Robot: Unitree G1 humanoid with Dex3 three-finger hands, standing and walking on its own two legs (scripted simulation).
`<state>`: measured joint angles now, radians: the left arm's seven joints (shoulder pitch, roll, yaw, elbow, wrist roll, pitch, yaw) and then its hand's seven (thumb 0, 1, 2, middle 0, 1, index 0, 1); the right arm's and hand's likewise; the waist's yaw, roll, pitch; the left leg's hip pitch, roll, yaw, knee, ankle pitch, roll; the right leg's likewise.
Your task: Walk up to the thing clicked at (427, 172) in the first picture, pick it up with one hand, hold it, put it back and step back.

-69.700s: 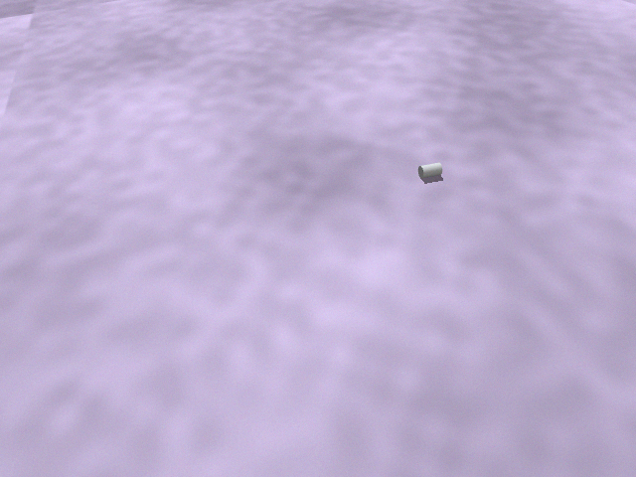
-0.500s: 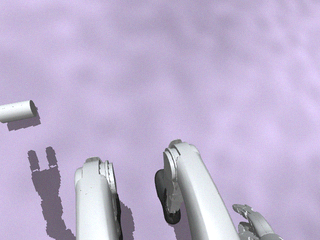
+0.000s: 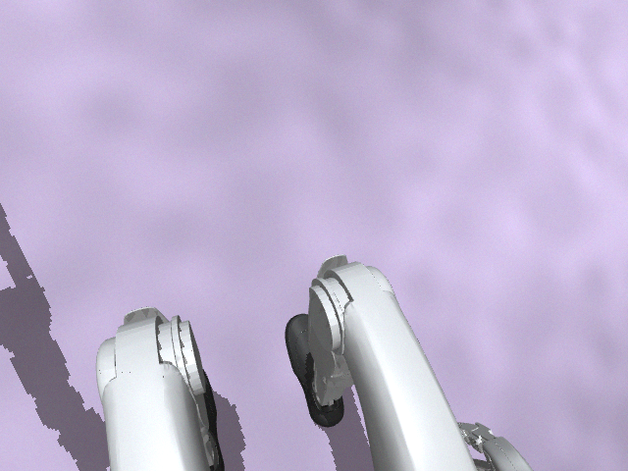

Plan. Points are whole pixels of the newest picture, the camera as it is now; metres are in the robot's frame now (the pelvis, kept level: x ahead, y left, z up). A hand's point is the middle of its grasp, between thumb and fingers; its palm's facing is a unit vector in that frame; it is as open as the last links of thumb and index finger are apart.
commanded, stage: go down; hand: left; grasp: from above
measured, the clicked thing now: out of the picture +0.51 +0.42 -0.34
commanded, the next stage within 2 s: home in 0.04 s
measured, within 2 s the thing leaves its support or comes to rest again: neither
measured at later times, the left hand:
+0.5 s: hand out of the picture +0.42 +0.41 +0.02, palm faces -0.46 -0.10 -0.88, open 13.6 cm
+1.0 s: hand out of the picture +0.51 +0.40 -0.14, palm faces -0.36 -0.10 -0.93, open 13.8 cm
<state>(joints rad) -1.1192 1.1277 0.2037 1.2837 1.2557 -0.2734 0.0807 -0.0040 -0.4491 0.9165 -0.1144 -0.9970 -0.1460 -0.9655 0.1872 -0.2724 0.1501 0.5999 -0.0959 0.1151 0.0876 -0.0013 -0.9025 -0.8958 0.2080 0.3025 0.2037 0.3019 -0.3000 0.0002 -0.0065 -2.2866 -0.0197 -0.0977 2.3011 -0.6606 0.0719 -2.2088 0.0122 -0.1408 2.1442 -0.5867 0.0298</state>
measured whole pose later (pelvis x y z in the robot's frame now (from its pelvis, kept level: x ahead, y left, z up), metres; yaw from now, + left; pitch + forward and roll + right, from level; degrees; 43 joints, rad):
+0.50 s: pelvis +0.00 +0.00 +0.09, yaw +4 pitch +34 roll -9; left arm -0.86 0.95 0.10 1.16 1.11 -0.42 0.00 0.00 -0.42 0.89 -0.17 -0.92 -0.18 -0.90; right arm 0.11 -0.28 0.10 0.63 -0.05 0.10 0.04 0.00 -0.91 -0.90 0.21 0.30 0.20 0.30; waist -0.18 0.02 -0.14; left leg -1.98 -0.02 -0.06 2.02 -0.65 0.06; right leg -1.93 0.01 -0.09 1.90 -0.58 0.02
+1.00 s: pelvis +0.00 +0.00 -0.01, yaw +1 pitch +36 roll -12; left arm -1.22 1.15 0.19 1.48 1.34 -0.34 0.23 0.00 -0.46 0.93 -0.12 -0.99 -0.14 -0.96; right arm 0.15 -0.29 0.18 0.66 -0.12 0.05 0.09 0.00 -0.90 -0.90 0.21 0.30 0.20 0.30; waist -0.34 -0.03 0.03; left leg -2.31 -0.02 -0.09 2.34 -0.66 0.07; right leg -2.24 0.01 -0.14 2.19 -0.59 0.03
